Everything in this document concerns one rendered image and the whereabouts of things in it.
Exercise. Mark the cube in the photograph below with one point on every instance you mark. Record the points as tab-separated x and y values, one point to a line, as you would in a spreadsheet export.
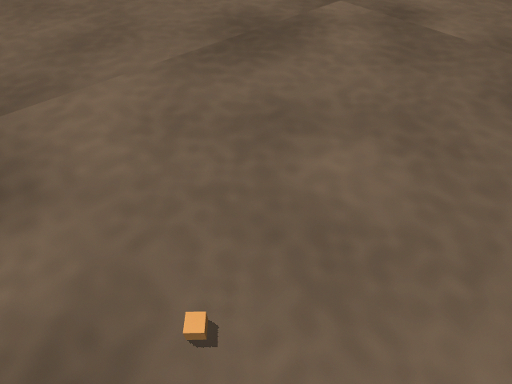
195	325

